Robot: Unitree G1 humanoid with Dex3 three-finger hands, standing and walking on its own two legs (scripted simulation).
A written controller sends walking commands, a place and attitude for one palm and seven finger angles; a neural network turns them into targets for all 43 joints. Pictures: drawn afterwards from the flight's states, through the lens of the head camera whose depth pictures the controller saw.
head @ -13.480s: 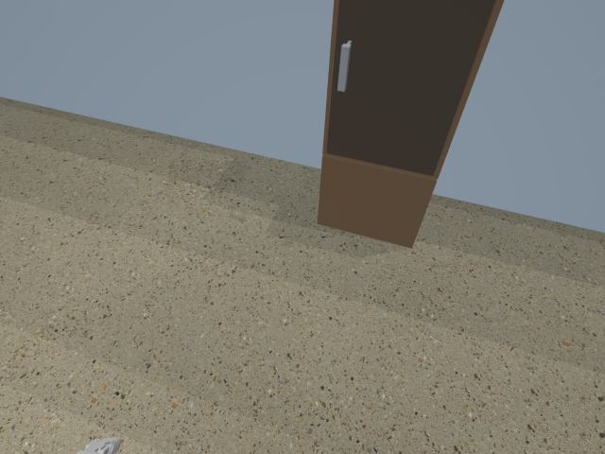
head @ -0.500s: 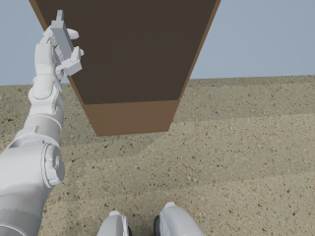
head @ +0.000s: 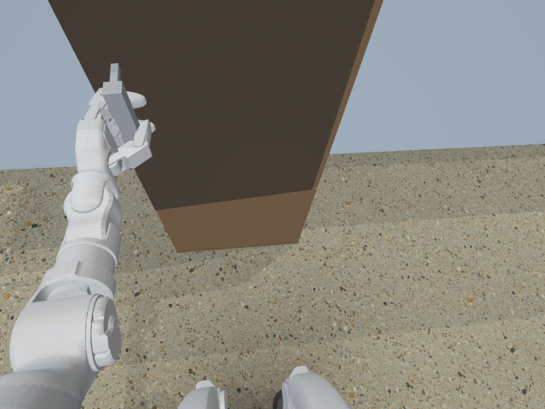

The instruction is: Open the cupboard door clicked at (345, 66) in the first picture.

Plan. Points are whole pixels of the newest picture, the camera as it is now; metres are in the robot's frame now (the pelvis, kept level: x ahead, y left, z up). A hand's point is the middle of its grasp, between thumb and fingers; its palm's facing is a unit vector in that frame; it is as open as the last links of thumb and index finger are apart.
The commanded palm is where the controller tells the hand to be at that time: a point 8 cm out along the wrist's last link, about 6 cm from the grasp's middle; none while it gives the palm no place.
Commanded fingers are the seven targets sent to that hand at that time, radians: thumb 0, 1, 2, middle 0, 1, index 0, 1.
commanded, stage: pull the door open along its arc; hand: left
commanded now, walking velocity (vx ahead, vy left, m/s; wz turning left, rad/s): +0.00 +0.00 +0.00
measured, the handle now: (128, 113) +0.55 +0.18 +0.07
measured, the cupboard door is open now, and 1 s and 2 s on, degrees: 5 44 46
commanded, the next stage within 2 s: open thumb and fingers to let go in 0.76 s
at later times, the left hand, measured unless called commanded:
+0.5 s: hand (198, 223) +0.36 +0.07 +0.07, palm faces +0.41 -0.91 +0.01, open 6.3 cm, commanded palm +0.30 +0.11 +0.06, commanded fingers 0.00 0.90 0.90 -0.40 -1.35 -0.40 -1.35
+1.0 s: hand (250, 263) +0.30 +0.01 +0.06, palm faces +0.39 -0.92 -0.04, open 6.4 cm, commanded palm +0.25 +0.06 +0.06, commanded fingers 0.00 0.34 0.66 -0.36 -1.29 -0.36 -1.29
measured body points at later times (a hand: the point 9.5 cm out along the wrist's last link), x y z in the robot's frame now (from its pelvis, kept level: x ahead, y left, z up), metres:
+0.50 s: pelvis +0.00 -0.02 +0.01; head +0.05 -0.02 +0.45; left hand +0.33 +0.12 +0.07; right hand +0.16 -0.23 -0.10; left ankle -0.01 +0.09 -0.67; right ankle +0.01 -0.09 -0.67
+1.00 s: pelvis -0.02 -0.07 +0.01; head +0.02 -0.09 +0.46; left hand +0.27 +0.06 +0.07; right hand +0.18 -0.27 -0.09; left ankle -0.01 +0.09 -0.67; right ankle +0.01 -0.09 -0.67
